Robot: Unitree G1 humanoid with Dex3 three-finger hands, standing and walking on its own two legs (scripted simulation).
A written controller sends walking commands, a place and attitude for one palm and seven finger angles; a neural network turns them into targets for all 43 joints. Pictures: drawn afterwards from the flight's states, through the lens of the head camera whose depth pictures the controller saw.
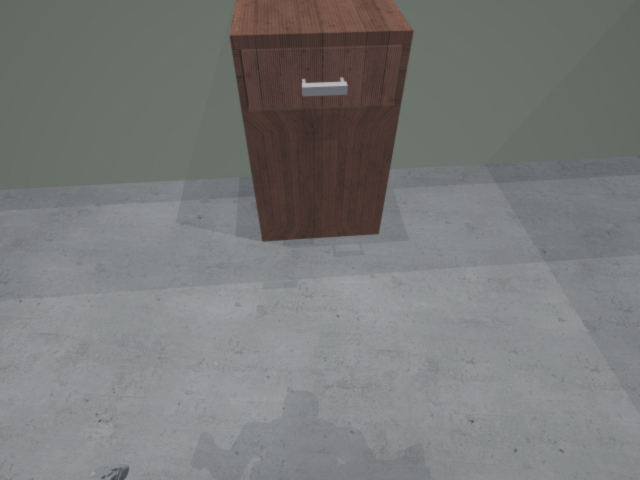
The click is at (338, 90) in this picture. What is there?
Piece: drawer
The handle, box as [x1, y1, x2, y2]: [302, 77, 347, 95]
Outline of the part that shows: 347,85 346,82 343,81 342,77 340,77 339,82 306,83 304,79 302,79 302,95 346,94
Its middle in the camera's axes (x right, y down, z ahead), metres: +0.01 -0.45 +1.14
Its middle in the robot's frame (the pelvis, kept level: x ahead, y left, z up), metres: +1.15 +0.05 -0.06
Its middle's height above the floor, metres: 0.71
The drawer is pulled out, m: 0.00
